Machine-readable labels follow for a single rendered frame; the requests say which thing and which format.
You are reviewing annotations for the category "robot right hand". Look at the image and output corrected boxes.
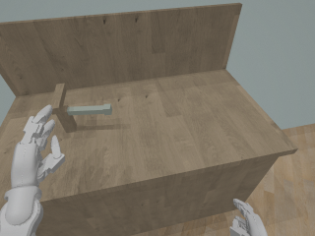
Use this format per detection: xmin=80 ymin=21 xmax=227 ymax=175
xmin=229 ymin=199 xmax=268 ymax=236

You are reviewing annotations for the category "tap lever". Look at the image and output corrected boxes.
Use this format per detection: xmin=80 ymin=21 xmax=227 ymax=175
xmin=67 ymin=103 xmax=112 ymax=116

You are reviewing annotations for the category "robot left hand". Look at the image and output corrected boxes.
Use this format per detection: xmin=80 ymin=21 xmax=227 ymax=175
xmin=11 ymin=104 xmax=65 ymax=189

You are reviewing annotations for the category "counter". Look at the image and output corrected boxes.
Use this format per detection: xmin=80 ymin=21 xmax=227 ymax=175
xmin=0 ymin=3 xmax=298 ymax=236

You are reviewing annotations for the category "robot left forearm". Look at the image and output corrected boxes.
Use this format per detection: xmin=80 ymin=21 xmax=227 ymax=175
xmin=0 ymin=185 xmax=44 ymax=236

